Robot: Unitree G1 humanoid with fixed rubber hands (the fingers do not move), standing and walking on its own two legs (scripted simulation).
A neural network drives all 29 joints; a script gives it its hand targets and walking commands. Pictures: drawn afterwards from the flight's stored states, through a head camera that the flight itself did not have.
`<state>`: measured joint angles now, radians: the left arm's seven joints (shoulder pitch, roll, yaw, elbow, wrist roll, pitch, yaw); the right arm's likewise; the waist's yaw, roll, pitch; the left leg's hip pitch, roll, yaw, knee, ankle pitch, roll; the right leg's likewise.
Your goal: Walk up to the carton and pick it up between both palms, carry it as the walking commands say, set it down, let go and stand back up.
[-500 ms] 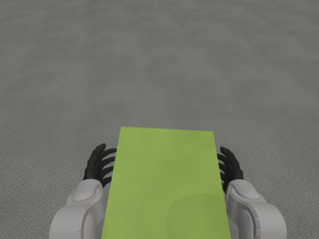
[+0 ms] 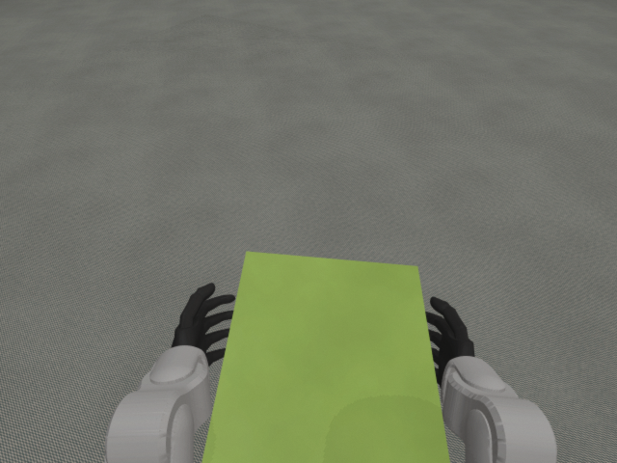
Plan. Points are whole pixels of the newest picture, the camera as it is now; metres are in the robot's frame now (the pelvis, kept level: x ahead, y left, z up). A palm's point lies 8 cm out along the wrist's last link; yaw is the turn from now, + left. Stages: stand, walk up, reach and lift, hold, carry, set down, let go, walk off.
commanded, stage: carry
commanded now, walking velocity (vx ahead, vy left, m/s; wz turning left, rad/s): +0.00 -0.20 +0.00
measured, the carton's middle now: (317, 395) +0.23 +0.00 +0.01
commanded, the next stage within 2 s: none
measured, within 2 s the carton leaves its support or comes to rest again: neither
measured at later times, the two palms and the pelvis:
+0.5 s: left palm (284, 400) +0.18 +0.03 +0.13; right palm (577, 396) +0.19 -0.25 +0.11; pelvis -0.05 -0.12 +0.01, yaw +2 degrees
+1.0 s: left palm (407, 429) +0.16 -0.08 +0.12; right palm out of the picture +0.15 -0.36 +0.10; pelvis -0.08 -0.21 +0.01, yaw +1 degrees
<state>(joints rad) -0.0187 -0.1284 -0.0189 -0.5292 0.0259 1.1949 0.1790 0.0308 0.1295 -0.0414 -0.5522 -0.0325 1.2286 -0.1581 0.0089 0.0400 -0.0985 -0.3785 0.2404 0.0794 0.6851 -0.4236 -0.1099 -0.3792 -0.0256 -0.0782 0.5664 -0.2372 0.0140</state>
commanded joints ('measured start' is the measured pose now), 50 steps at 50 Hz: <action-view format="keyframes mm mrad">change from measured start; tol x16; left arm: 1 -370 -888 -570 -166 -265 -30 -148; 50 -367 -802 -537 -79 -243 -10 -150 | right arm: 1 -545 869 700 -190 341 -54 141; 14 -305 762 582 -65 270 -48 148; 35 -552 841 684 -176 340 -37 141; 50 -442 782 621 -89 273 -35 125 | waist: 1 0 -229 -229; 9 -8 -172 -351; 13 -33 322 -215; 28 -20 -219 -206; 50 -28 -95 -177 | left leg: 1 -192 -140 35 335 -156 67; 7 -41 -172 39 167 -35 107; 10 138 -164 68 -162 154 115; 13 390 288 -436 -397 551 254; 14 313 319 -381 -394 598 290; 19 137 54 -22 -358 422 172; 29 1 -115 74 -79 -40 28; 33 129 -97 69 -145 191 28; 50 148 -95 19 -262 160 55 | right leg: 1 263 -236 180 -154 573 -195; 10 145 -172 132 -96 261 -191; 14 -315 -17 145 397 -274 -45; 24 112 15 -37 -87 43 17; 27 237 -172 183 -185 323 -25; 50 55 -132 153 -245 -13 -56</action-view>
